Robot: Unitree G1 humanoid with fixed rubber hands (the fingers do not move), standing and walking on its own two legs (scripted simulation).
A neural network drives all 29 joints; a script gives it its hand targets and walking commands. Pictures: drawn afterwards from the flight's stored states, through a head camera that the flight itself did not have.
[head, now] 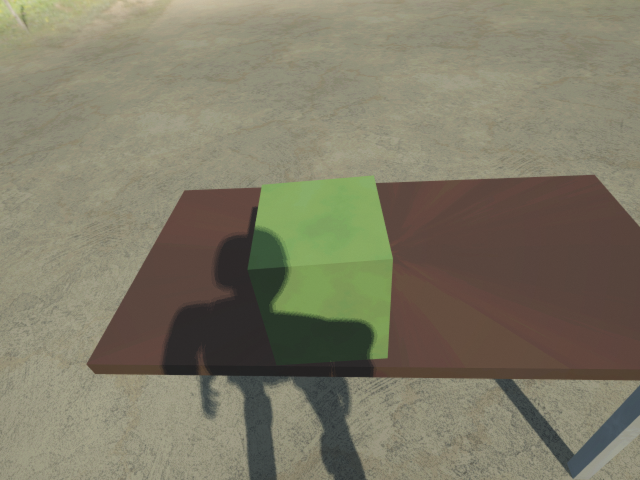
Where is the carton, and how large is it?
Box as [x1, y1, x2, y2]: [247, 175, 392, 364]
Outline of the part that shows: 373,175 262,185 247,269 276,364 387,357 392,257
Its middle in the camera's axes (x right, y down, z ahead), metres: +0.01 +0.06 +0.69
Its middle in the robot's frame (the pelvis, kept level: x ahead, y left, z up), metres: +0.48 +0.03 -0.02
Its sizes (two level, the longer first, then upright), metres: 0.210 0.200 0.250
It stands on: a table, 0.63 m high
